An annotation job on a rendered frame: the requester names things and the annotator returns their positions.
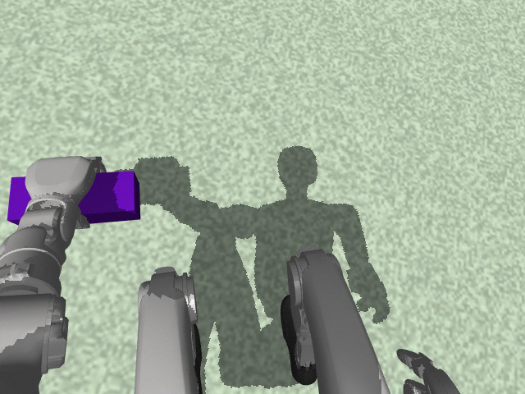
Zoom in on right robot foot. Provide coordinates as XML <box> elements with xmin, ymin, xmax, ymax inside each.
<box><xmin>281</xmin><ymin>295</ymin><xmax>317</xmax><ymax>385</ymax></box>

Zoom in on left robot hand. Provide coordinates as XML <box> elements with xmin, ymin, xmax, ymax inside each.
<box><xmin>25</xmin><ymin>156</ymin><xmax>107</xmax><ymax>229</ymax></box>

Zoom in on carton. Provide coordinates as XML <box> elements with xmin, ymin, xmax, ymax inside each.
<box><xmin>7</xmin><ymin>171</ymin><xmax>140</xmax><ymax>226</ymax></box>

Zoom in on left robot arm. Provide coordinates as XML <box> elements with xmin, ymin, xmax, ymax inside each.
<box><xmin>0</xmin><ymin>195</ymin><xmax>79</xmax><ymax>394</ymax></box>

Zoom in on right robot hand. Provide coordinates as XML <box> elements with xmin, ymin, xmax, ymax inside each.
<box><xmin>396</xmin><ymin>349</ymin><xmax>460</xmax><ymax>394</ymax></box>

